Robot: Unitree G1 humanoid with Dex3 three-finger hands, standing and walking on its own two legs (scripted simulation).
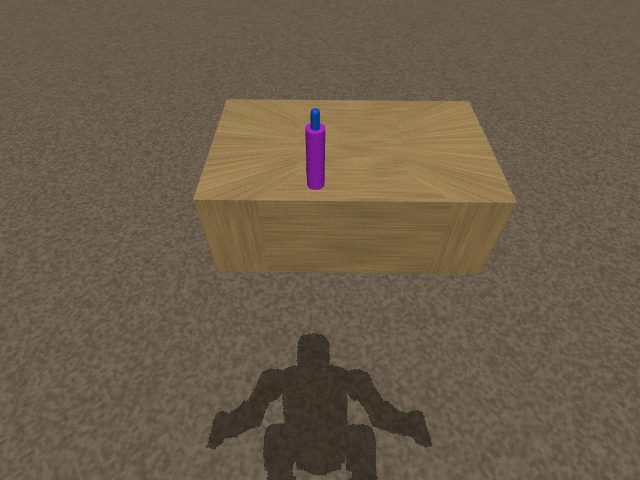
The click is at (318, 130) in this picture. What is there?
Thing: necked bottle
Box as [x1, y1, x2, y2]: [305, 108, 324, 189]
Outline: 313,108 310,113 311,122 305,127 307,185 310,188 318,189 322,187 324,184 324,126 319,122 319,111 316,108
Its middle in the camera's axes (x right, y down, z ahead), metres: -0.02 -0.29 +1.21
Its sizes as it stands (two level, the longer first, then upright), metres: 0.060 0.060 0.280
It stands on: a support 0.39 m high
